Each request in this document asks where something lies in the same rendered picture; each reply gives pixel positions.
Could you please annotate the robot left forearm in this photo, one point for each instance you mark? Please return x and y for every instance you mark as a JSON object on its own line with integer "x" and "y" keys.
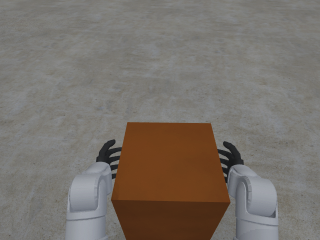
{"x": 87, "y": 203}

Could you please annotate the right robot hand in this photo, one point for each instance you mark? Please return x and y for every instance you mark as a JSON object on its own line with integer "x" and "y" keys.
{"x": 234, "y": 158}

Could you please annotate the left robot hand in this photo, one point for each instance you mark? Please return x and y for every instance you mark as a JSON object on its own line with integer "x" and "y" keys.
{"x": 105, "y": 152}

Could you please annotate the robot right forearm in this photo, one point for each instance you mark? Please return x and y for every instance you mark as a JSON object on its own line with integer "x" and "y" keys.
{"x": 256, "y": 204}

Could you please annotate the carton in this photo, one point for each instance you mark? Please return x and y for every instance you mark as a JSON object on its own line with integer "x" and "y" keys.
{"x": 169, "y": 183}

